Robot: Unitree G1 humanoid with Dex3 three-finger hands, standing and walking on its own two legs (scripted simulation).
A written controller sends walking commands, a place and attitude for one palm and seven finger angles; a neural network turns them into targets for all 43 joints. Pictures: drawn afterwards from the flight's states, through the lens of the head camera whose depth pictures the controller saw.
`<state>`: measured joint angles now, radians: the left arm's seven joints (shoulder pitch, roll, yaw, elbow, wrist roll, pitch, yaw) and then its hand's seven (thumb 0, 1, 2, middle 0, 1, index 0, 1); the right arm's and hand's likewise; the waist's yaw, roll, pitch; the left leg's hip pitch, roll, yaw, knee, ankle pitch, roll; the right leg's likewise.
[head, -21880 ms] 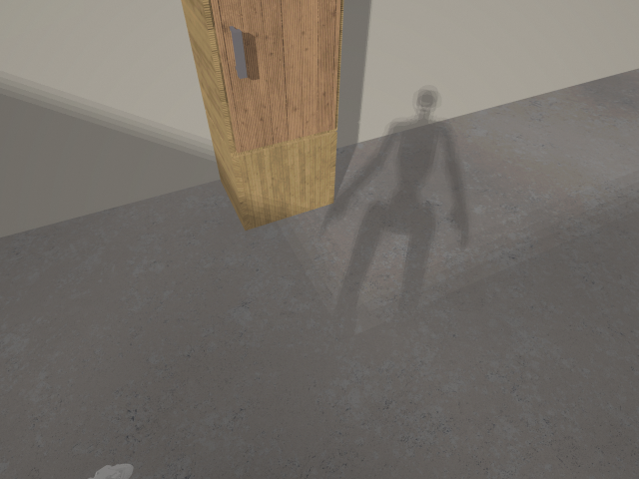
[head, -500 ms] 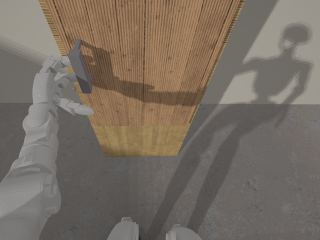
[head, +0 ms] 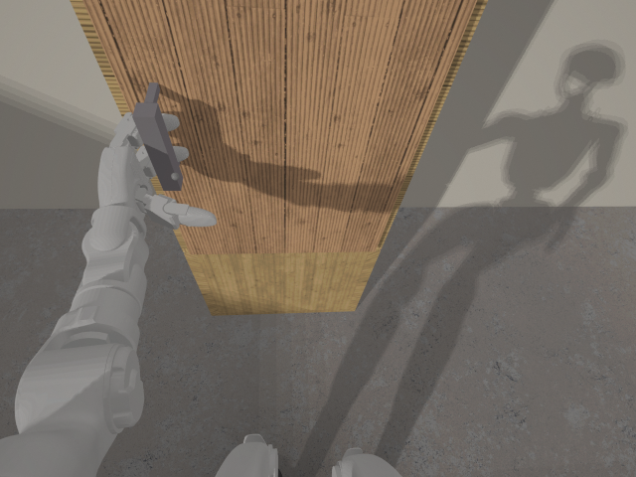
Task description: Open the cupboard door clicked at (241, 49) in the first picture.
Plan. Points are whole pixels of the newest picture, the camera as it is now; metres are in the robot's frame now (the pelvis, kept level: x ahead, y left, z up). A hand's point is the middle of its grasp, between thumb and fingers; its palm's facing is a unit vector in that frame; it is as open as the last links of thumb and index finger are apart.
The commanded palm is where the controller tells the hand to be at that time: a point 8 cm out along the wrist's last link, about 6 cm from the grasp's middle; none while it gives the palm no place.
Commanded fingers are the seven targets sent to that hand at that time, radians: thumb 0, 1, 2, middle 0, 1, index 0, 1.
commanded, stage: slide the fingers in behind the handle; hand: left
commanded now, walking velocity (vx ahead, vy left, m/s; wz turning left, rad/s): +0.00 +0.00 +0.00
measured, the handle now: (163, 139) +0.53 +0.19 +0.08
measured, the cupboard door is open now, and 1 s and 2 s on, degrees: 0 1 37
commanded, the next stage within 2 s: close the thumb around the handle in 0.34 s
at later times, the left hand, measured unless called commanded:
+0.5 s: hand (177, 181) +0.46 +0.17 +0.08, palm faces +0.06 -1.00 +0.00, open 14.1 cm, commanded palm +0.44 +0.20 +0.08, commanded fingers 0.00 -0.28 0.40 -0.32 -1.22 -0.32 -1.22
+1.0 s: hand (175, 179) +0.47 +0.17 +0.08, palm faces +0.07 -1.00 +0.00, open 6.6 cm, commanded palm +0.44 +0.21 +0.08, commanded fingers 0.00 0.90 0.90 -0.40 -1.35 -0.40 -1.35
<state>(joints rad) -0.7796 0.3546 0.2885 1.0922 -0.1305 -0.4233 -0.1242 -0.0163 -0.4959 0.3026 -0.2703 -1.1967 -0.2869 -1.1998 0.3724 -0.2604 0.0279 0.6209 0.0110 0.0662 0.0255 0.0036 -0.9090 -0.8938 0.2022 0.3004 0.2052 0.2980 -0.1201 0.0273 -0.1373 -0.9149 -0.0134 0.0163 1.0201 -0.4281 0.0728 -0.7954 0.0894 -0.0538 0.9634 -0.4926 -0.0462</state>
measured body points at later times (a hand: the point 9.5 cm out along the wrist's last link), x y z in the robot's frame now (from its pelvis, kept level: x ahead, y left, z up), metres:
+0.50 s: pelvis +0.00 -0.01 +0.00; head +0.09 +0.01 +0.44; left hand +0.45 +0.22 +0.08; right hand +0.04 -0.27 -0.11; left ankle +0.03 +0.07 -0.67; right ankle -0.02 -0.10 -0.67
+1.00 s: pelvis +0.00 -0.01 +0.00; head +0.09 +0.01 +0.44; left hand +0.46 +0.22 +0.08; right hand +0.04 -0.27 -0.11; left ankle +0.03 +0.07 -0.67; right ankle -0.02 -0.10 -0.67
